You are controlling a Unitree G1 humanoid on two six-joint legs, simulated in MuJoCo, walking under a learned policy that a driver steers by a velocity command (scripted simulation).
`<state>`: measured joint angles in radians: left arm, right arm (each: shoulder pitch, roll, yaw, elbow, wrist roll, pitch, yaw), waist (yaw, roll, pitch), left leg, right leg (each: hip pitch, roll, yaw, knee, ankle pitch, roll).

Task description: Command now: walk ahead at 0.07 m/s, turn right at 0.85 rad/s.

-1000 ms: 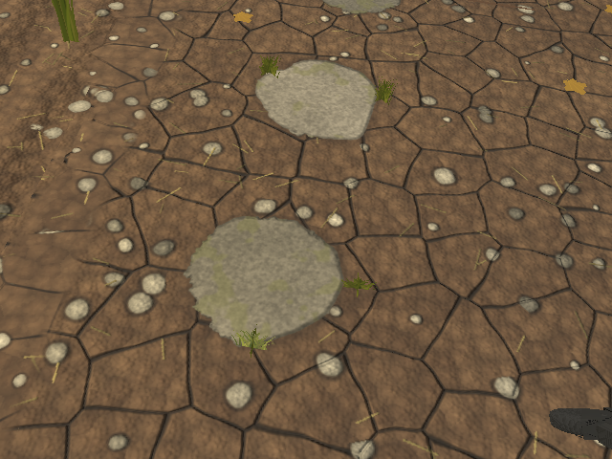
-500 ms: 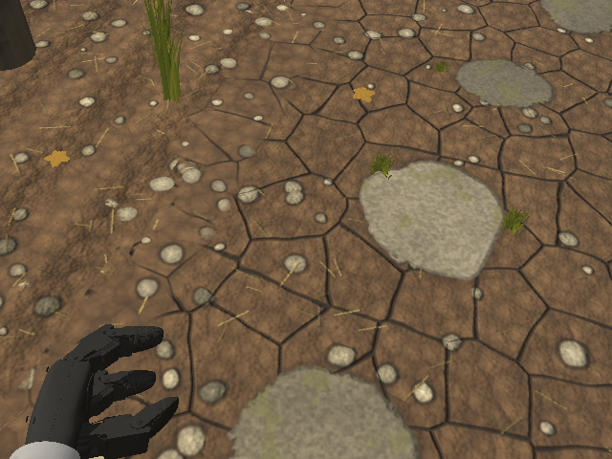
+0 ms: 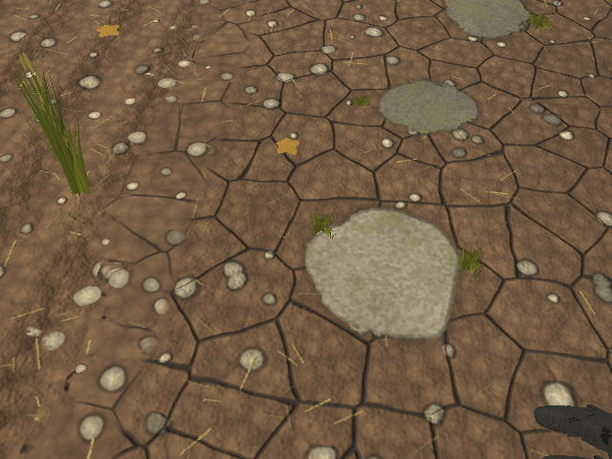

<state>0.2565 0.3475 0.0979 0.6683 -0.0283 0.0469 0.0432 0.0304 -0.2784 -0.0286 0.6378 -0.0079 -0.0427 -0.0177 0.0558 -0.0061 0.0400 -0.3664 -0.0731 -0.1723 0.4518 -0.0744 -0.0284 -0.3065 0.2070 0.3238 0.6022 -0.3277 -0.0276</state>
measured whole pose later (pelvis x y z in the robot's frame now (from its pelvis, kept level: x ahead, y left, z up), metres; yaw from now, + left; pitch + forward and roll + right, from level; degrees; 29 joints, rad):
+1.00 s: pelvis +0.08 -0.04 +0.00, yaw -24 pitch +2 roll -2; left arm 0.14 0.29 0.05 0.71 -0.02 0.01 0.01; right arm 0.25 -0.30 -0.06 0.71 0.04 0.04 0.03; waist -0.02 -0.03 0.00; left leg -0.31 0.06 0.08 0.72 -0.44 0.03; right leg -0.18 -0.03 -0.13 0.50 -0.35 -0.01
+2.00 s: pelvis +0.59 -0.04 +0.01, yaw -2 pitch +1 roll +0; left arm 0.23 0.33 0.08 0.77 -0.03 0.04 0.02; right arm 0.11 -0.24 -0.02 0.62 -0.02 -0.01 -0.02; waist 0.03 -0.03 0.07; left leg -0.30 0.05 0.14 0.46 -0.19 0.04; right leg -0.54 -0.06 -0.02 1.13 -0.42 0.11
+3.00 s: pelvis +1.20 -0.45 +0.00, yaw -21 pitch -2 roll +3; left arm 0.14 0.23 -0.01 0.66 0.01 -0.15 0.00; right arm 0.44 -0.28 -0.07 0.81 0.01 -0.09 0.04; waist -0.05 0.00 0.06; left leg -0.21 -0.24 -0.05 0.42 -0.17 0.18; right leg -0.52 -0.03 0.17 1.26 -0.32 -0.03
